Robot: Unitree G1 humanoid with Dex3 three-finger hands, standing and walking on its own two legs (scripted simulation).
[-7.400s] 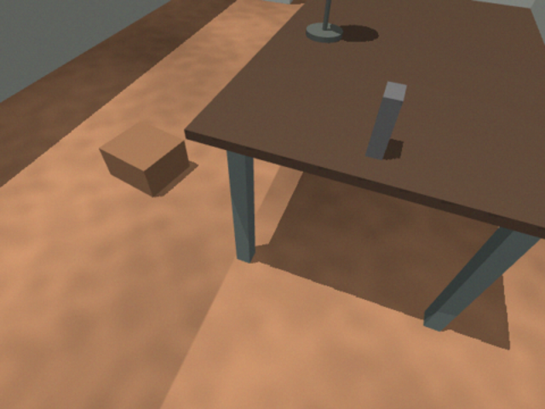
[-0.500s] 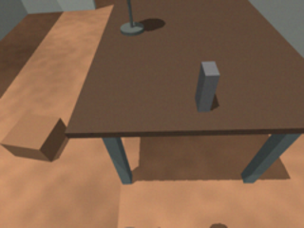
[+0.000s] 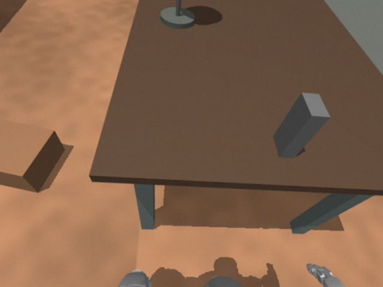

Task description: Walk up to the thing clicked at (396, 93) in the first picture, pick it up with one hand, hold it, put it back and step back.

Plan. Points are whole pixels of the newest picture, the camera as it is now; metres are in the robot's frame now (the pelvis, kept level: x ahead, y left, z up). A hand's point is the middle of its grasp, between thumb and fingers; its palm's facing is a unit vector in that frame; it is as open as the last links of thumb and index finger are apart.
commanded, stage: walk up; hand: right
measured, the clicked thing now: (297, 128) +0.47 -0.25 +0.05
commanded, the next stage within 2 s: stand in 1.86 s
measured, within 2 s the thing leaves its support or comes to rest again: neither
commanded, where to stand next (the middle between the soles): +0.03 -0.05 m, yaw +1 degrees
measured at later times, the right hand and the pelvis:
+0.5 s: hand out of the picture +0.02 -0.30 -0.14, palm faces -0.06 +0.91 -0.40, open 7.4 cm; pelvis -0.02 -0.03 +0.00, yaw +0 degrees
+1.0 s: hand out of the picture +0.07 -0.31 -0.13, palm faces -0.07 +0.94 -0.33, open 7.4 cm; pelvis -0.01 -0.06 +0.02, yaw +2 degrees
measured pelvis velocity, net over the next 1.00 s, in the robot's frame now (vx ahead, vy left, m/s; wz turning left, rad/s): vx -0.01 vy -0.06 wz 0.04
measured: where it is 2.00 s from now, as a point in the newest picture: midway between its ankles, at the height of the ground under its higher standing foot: outside the picture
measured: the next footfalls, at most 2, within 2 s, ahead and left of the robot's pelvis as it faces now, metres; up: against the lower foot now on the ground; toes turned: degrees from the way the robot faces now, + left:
right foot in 0.14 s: +0.04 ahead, -0.19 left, +0.00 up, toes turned +0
left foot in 0.42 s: +0.03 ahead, +0.08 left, +0.00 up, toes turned +0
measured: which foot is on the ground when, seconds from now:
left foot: down 0.00-0.18, up 0.20-0.40, down 0.42-1.00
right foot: up 0.00-0.12, down 0.14-1.00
